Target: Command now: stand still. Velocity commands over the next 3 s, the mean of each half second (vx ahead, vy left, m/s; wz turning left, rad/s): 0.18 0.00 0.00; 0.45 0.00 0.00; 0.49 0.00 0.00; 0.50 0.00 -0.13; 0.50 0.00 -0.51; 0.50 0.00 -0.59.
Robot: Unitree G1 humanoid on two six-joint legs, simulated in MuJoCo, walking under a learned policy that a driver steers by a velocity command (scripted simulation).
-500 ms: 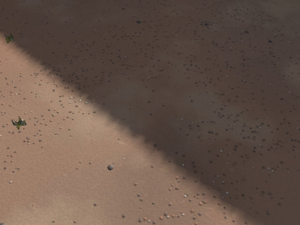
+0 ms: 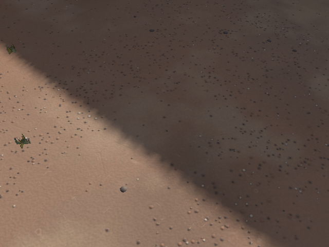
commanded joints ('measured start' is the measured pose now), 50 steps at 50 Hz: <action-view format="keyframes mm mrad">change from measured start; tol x32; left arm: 1 33 93 12 -5 0 -6 5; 18 -47 53 25 -92 18 -66 -34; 23 449 218 90 39 9 -85 -19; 50 147 49 49 -79 11 -107 -27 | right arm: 1 35 -100 -14 -8 0 -7 -4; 39 -309 -6 -41 -223 -8 -41 66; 46 290 -225 -127 -84 -47 -70 20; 50 8 -57 -88 -116 -4 -78 47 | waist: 1 0 13 16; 20 43 101 118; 23 151 -331 -17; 40 22 -98 110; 47 -128 162 -304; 50 -27 -15 31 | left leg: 1 -81 129 -103 -73 147 20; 7 -82 126 -98 -66 156 20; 13 -119 259 -359 -213 -628 172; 19 -117 275 -285 -172 -290 181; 25 -668 87 14 763 -175 70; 44 -89 -22 194 161 126 120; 47 398 474 -680 -79 -148 351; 50 -11 350 -333 -203 -110 243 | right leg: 1 30 -87 76 -34 109 -31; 16 -370 -37 -56 384 -278 -72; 21 158 28 -112 55 -103 -84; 24 297 -395 590 -243 -521 -222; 43 246 -206 -26 34 1024 -131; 45 90 -169 -49 423 777 -122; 47 -398 80 -15 1042 -326 -97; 50 -425 -71 24 922 -106 -116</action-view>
